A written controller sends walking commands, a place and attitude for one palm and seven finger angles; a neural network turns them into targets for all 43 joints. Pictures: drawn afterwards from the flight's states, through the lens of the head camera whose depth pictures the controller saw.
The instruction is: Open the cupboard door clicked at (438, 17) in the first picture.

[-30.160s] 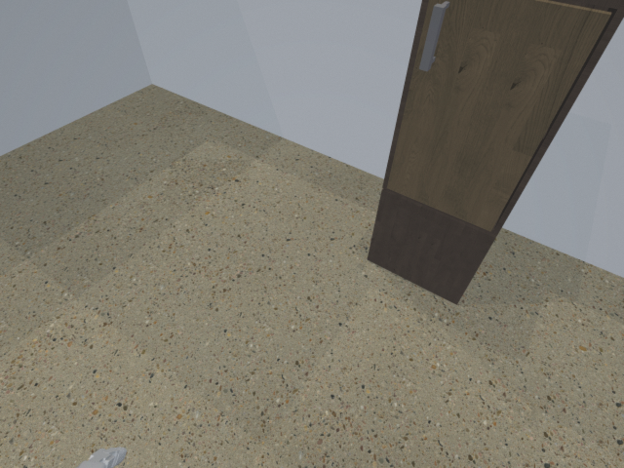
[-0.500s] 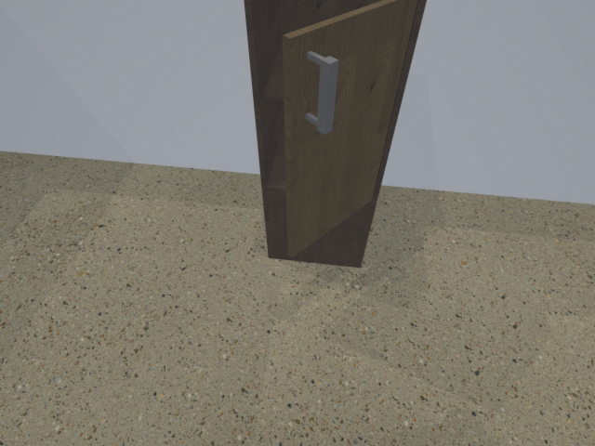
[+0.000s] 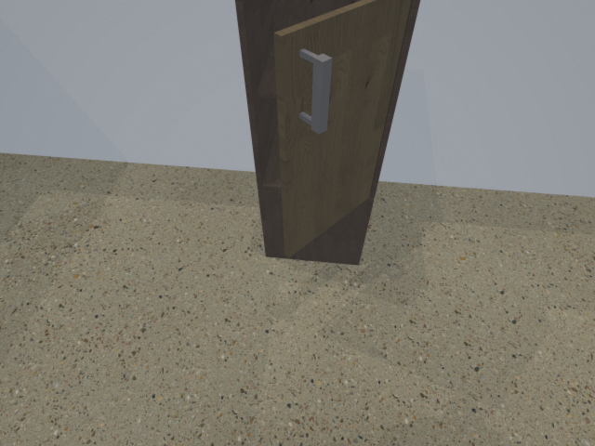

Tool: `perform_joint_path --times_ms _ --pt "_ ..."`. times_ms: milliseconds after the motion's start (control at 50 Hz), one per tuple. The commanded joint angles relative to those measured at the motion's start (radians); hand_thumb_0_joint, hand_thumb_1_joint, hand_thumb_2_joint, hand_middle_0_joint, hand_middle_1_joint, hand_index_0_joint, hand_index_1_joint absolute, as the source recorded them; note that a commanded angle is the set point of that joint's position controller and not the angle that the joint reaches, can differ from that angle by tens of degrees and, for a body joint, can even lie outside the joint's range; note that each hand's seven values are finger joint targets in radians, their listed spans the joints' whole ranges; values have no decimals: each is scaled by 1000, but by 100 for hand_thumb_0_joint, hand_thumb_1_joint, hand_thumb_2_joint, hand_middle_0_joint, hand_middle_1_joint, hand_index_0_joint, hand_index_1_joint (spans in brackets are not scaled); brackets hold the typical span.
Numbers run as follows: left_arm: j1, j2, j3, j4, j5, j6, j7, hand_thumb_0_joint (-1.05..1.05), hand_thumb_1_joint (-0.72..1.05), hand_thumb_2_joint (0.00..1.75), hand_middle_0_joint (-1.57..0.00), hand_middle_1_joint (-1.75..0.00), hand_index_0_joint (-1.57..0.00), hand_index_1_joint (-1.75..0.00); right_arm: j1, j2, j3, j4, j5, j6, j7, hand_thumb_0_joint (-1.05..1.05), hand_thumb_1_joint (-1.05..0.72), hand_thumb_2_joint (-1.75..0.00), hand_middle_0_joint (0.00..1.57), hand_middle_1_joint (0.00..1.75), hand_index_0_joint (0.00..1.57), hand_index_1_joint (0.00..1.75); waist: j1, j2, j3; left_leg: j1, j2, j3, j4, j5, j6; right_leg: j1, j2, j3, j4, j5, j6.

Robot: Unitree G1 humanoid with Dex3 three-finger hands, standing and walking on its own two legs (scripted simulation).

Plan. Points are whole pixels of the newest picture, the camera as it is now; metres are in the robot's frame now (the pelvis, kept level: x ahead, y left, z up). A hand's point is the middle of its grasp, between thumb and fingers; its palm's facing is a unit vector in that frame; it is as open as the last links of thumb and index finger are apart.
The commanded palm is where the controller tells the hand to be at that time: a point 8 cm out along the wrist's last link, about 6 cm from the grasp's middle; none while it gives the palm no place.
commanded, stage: walk to a spot facing it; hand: left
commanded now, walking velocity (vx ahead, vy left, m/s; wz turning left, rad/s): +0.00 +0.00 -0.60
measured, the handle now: (312, 92) +0.65 +0.01 +0.14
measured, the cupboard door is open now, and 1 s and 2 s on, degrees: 49 49 49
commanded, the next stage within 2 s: none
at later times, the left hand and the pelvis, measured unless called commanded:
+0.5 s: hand out of the picture +0.09 +0.15 -0.16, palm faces -0.16 -0.94 -0.32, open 7.4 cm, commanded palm none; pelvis +0.00 -0.05 -0.01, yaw -15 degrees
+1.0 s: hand (211, 424) +0.18 +0.16 -0.18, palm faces -0.42 -0.87 -0.25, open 7.4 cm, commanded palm none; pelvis +0.07 -0.02 -0.01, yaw -31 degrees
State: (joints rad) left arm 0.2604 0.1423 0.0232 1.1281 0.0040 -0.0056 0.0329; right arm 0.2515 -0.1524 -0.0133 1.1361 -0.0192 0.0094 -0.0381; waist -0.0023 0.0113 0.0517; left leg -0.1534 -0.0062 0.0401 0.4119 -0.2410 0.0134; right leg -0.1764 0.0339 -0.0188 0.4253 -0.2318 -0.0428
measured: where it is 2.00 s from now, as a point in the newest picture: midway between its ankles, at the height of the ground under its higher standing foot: outside the picture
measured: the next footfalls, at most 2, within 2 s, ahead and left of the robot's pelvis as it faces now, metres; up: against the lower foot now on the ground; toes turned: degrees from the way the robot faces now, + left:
left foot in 1.02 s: +0.17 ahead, +0.07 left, +0.00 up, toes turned -36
right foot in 1.46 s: +0.03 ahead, -0.14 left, +0.00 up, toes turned -55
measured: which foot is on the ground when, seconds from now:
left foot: down 0.00-0.34, up 0.36-1.00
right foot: down 0.00-1.00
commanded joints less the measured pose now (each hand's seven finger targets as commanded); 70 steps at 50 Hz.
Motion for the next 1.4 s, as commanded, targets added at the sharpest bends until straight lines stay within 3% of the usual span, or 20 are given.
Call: perform_joint_path --times_ms 0,140,240,280,300,320,340,360,480,600,820,900,960,980,1000,1040,1080,1120,1320,1380 --pt "22 137 46 -55 10 11 -5 0 90 90 -20 -30 -20 -30 61 -110 -33 -49 0 8 -15 0 -90 -90 20 30 20 30 -15 -7 21 -4 135 -47 -7 64 12 -95 -128 151 -27 190 -22" --pt "-15 139 70 -137 18 29 -24 0 90 90 -20 -30 -20 -30 20 -184 -70 -133 -5 12 -19 0 -90 -90 20 30 20 30 -7 76 -17 5 260 -123 -46 -5 71 -200 -43 122 166 108 -1" --pt "-32 120 79 -183 20 39 -38 0 90 90 -20 -30 -20 -30 -22 -209 -81 -182 -17 3 -18 0 -90 -90 20 30 20 30 8 159 -29 15 398 -115 -42 292 158 -230 -51 26 411 -260 29" --pt "25 123 83 -177 20 31 -42 0 90 90 -20 -30 -20 -30 -65 -214 -80 -203 -15 5 -15 0 -90 -90 20 30 20 30 49 87 -15 -43 336 -7 87 318 90 -111 -52 9 225 -104 27" --pt "77 158 92 -164 26 22 -39 0 90 90 -20 -30 -20 -30 -87 -204 -81 -219 -7 12 -12 0 -90 -90 20 30 20 30 77 -49 -11 -117 239 62 253 193 21 -31 -81 101 47 150 9" --pt "115 274 114 -162 39 9 -20 0 90 90 -20 -30 -20 -30 -86 -134 -73 -260 9 15 -6 0 -90 -90 20 30 20 30 78 -393 -40 -341 74 145 497 -222 -54 86 -327 495 -102 399 -71" --pt "140 295 113 -155 18 16 -11 0 90 90 -20 -30 -20 -30 -130 -152 -74 -265 8 29 -2 0 -90 -90 20 30 20 30 103 -332 -16 -380 33 14 667 -408 -56 58 -381 552 -126 476 -130" --pt "100 267 110 -169 17 19 -2 0 90 90 -20 -30 -20 -30 -133 -155 -76 -260 8 35 2 0 -90 -90 20 30 20 30 71 -247 -2 -403 59 -60 738 -340 -48 42 -338 519 -122 342 -160" --pt "48 228 104 -215 10 5 8 0 90 90 -20 -30 -20 -30 -153 -131 -72 -263 9 38 5 0 -90 -90 20 30 20 30 41 -40 -106 -439 57 -88 724 -146 -76 173 -222 419 -55 483 -78" --pt "94 224 104 -219 12 9 7 0 90 90 -20 -30 -20 -30 -205 -145 -73 -295 11 42 -5 0 -90 -90 20 30 20 30 52 -128 -100 -481 42 -105 693 -127 -85 213 -188 430 -41 611 -42" --pt "105 250 108 -256 27 12 6 0 90 90 -20 -30 -20 -30 -283 -133 -67 -365 19 18 1 0 -90 -90 20 30 20 30 65 -108 -90 -416 8 -113 531 -194 -78 147 -200 582 -10 579 -154" --pt "57 271 113 -275 25 15 4 0 90 90 -20 -30 -20 -30 -232 -131 -67 -371 26 6 0 0 -90 -90 20 30 20 30 38 -132 -105 -305 -10 -114 383 -173 -63 97 -181 593 21 604 -148" --pt "-16 244 106 -297 11 16 3 0 90 90 -20 -30 -20 -30 -51 -171 -72 -324 24 -12 -11 0 -90 -90 20 30 20 30 -50 -35 -174 95 54 -145 -2 51 -42 -114 -62 483 161 409 -45" --pt "37 192 98 -304 -6 17 -7 0 90 90 -20 -30 -20 -30 -20 -266 -85 -324 8 -25 -17 0 -90 -90 20 30 20 30 -37 223 -222 277 320 -421 -93 175 49 -314 87 319 331 -77 24" --pt "27 195 91 -306 1 11 -14 0 90 90 -20 -30 -20 -30 -5 -302 -86 -337 3 -20 -22 0 -90 -90 20 30 20 30 -26 282 -176 232 495 -555 -91 385 151 -385 75 154 541 -422 75" --pt "10 195 92 -337 21 14 -31 0 90 90 -20 -30 -20 -30 -50 -267 -70 -378 -15 -11 -26 0 -90 -90 20 30 20 30 0 101 -57 46 484 -421 -73 482 208 -395 -7 101 706 -383 104" --pt "-30 200 96 -295 26 25 -39 0 90 90 -20 -30 -20 -30 -10 -209 -47 -346 -16 -18 -22 0 -90 -90 20 30 20 30 3 211 -54 74 351 -263 -16 756 122 -422 -24 101 789 -299 104" --pt "-24 182 87 -303 19 35 -54 0 90 90 -20 -30 -20 -30 -10 -218 -49 -353 -11 -19 -23 0 -90 -90 20 30 20 30 10 154 -99 119 309 -147 3 733 102 -419 -43 50 786 -242 108" --pt "-195 154 57 -345 19 40 -76 0 90 90 -20 -30 -20 -30 110 -246 -63 -289 -16 -13 -4 0 -90 -90 20 30 20 30 -48 214 -45 94 323 17 7 597 83 -291 -56 -73 410 -180 81" --pt "-174 163 57 -336 15 32 -72 0 90 90 -20 -30 -20 -30 101 -266 -70 -282 -14 -12 2 0 -90 -90 20 30 20 30 -27 193 -61 69 332 42 79 604 57 -156 -34 -93 225 -121 52"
